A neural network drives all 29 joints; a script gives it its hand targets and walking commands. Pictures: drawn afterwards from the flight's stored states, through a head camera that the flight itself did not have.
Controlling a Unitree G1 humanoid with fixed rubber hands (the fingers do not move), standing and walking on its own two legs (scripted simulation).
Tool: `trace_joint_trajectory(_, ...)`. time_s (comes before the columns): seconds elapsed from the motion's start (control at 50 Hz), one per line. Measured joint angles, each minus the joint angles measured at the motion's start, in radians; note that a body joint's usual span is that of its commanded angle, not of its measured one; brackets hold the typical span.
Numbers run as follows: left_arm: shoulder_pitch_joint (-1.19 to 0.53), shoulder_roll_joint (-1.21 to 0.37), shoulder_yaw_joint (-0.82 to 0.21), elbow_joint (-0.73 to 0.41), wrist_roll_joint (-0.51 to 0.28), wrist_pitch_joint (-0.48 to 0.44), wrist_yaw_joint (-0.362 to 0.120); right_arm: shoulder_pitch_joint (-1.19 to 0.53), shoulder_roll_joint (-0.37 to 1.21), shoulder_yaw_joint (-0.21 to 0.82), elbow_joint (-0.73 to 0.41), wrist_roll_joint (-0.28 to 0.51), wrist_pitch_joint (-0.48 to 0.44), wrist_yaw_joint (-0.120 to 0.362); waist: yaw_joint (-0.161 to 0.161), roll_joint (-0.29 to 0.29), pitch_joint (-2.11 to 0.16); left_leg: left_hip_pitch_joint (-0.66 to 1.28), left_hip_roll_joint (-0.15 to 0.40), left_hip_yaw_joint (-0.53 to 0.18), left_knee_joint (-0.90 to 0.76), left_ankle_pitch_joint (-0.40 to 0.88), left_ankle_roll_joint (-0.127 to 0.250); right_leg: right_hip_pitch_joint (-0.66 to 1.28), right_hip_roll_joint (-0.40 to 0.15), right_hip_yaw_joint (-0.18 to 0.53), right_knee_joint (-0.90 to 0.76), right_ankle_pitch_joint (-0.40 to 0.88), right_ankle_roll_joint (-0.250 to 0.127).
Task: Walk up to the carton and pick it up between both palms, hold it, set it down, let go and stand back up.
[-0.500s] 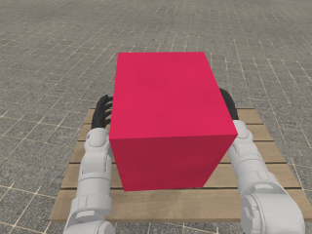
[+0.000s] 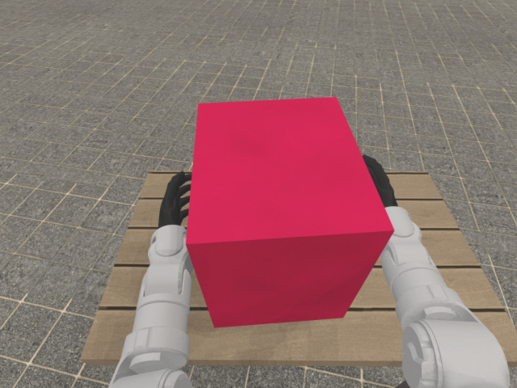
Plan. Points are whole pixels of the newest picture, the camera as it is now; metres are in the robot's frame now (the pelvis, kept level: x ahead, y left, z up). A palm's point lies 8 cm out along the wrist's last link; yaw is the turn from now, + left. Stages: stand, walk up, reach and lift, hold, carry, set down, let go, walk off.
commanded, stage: set down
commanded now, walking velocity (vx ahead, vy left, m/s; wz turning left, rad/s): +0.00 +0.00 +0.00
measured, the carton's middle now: (273, 215) +0.42 -0.01 +0.04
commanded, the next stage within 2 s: none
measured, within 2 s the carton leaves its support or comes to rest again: rests again in 1.38 s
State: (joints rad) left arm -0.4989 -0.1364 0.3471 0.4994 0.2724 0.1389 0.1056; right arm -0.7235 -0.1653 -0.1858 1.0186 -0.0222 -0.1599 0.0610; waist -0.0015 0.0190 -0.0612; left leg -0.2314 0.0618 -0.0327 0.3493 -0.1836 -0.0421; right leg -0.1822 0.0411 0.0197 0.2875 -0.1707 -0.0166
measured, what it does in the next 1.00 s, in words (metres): stands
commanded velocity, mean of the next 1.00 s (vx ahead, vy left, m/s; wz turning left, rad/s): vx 0.00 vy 0.00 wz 0.00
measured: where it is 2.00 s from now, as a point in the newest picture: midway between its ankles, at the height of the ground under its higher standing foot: outside the picture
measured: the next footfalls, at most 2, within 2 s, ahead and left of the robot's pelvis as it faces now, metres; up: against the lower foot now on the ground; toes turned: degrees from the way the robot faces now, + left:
none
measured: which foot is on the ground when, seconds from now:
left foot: down 0.00-1.00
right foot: down 0.00-1.00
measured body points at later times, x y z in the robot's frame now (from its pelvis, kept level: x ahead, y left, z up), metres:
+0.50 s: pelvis +0.01 -0.01 +0.00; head +0.04 -0.01 +0.45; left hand +0.39 +0.15 +0.06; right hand +0.43 -0.19 +0.07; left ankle -0.01 +0.15 -0.75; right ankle -0.02 -0.11 -0.75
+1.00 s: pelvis +0.01 -0.01 +0.00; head +0.06 -0.01 +0.44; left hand +0.39 +0.15 +0.03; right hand +0.43 -0.19 +0.05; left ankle -0.01 +0.15 -0.75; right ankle -0.02 -0.11 -0.75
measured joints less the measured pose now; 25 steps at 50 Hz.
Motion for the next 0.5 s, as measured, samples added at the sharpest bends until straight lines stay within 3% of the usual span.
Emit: trace_joint_trajectory(0.5, 0.0, -0.006, 0.01, 0.104, -0.008, -0.109, 0.023, 0.0, -0.008, -0.024, 0.059, -0.031, -0.069, 0.014, 0.015, 0.013, -0.05, -0.099, 0.008, 0.0, 0.0, 0.004, -0.004, -0.102, 0.008, 0.0, 0.003, 0.002, -0.007)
